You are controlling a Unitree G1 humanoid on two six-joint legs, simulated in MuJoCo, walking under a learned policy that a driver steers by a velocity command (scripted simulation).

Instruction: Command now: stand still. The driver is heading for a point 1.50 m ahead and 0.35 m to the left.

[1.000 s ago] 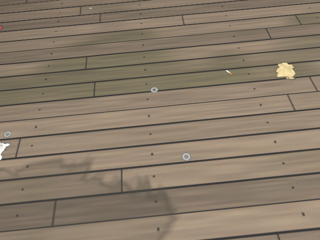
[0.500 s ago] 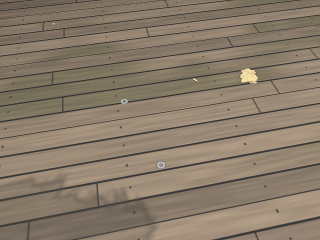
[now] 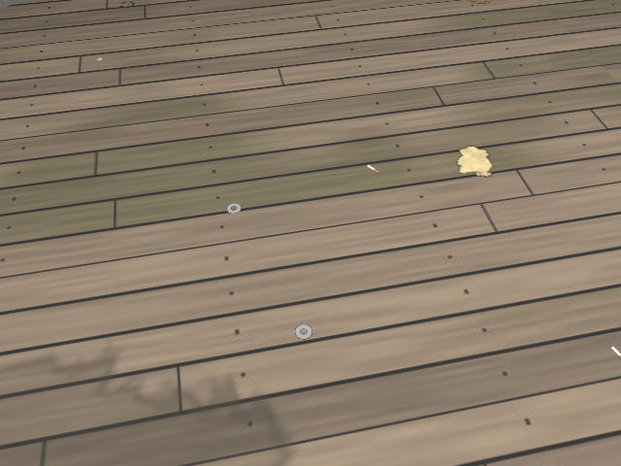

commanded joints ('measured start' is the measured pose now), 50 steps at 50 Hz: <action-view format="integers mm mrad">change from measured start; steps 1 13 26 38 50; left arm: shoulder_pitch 10 39 68 93 133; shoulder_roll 108 105 93 76 50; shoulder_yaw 26 19 8 -2 -10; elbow -34 62 154 215 263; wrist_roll -2 -7 -11 -13 -14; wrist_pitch -13 -14 -13 -9 -4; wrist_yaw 4 12 17 19 23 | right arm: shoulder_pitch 2 21 52 90 144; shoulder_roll -113 -96 -73 -51 -20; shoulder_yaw -21 -18 -10 0 12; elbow -16 59 103 119 131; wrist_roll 1 3 3 4 4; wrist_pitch -8 -1 3 2 1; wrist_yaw -7 -15 -19 -20 -20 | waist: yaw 2 1 4 9 13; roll -11 -4 0 1 -2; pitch -26 -7 8 19 3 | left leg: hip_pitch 35 34 26 12 10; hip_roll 3 -6 -15 -22 -40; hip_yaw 1 9 18 24 42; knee -52 -65 -73 -74 -72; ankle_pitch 168 163 151 140 42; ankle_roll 17 21 25 29 36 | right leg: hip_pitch -40 -42 -47 -52 -49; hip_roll -55 -43 -35 -30 -19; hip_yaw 51 30 16 6 -9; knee -111 -119 -129 -131 -137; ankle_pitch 203 194 171 157 43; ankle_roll -16 -8 -4 -1 1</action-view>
